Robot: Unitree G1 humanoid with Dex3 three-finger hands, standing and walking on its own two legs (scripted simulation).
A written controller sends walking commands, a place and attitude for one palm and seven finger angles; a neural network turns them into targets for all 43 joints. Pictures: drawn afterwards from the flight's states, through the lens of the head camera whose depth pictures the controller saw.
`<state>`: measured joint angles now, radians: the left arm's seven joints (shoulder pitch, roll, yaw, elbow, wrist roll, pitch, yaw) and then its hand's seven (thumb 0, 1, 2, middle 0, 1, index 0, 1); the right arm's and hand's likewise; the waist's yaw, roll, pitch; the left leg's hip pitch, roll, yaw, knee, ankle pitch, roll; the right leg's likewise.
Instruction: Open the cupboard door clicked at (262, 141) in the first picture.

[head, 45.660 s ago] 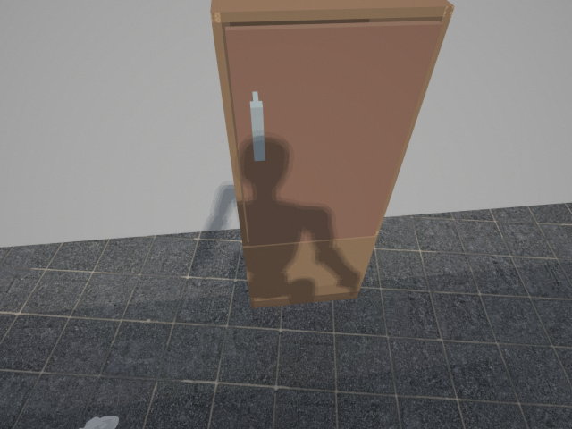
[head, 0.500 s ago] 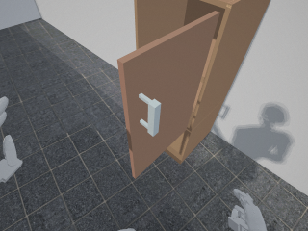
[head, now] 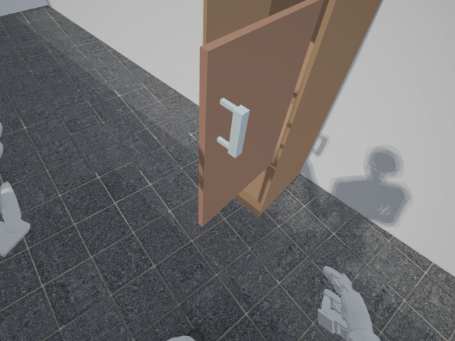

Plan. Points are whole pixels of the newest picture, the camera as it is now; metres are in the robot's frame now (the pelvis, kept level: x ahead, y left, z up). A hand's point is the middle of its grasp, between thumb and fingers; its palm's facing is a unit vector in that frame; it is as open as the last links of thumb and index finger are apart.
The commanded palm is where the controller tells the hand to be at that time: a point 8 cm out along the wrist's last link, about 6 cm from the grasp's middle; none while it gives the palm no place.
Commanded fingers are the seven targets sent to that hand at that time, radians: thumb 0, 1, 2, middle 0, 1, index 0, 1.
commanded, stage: stop stepping back and stand still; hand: left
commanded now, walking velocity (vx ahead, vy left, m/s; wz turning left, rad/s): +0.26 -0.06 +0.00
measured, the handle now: (230, 128) +0.50 +0.04 +0.08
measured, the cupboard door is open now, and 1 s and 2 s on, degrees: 90 90 90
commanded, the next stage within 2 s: let the arm hang, fingers relaxed in 0.82 s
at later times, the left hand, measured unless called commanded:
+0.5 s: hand out of the picture +0.12 +0.26 +0.16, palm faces +0.45 -0.81 -0.38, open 7.5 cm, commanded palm +0.04 +0.30 +0.18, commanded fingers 0.00 0.90 0.90 -0.20 -0.30 -0.20 -0.30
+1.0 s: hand (37, 332) +0.12 +0.26 +0.06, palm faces +0.30 -0.84 -0.45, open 7.4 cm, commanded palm none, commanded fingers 0.00 0.90 0.90 -0.20 -0.30 -0.20 -0.30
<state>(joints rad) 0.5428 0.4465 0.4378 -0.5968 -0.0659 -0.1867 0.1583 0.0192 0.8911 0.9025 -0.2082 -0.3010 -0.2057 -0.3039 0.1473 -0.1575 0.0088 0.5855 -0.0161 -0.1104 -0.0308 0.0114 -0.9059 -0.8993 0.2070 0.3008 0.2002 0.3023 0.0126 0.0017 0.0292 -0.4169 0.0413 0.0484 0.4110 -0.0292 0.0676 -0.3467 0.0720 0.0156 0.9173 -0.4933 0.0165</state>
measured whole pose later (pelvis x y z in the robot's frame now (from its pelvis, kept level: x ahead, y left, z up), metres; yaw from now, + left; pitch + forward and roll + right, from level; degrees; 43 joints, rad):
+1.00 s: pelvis -0.09 +0.00 -0.01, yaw +3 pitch +1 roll +0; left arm 0.35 0.34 0.21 -0.07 0.02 -0.13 0.07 0.01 0.90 0.90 -0.20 -0.30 -0.20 -0.30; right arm 0.18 -0.31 -0.04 0.74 -0.02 -0.10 -0.01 0.01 -0.91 -0.90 0.20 0.30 0.20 0.30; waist 0.02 0.04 -0.01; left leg -0.31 0.01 0.01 0.57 -0.26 0.00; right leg -0.30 -0.03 -0.12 0.58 -0.30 -0.03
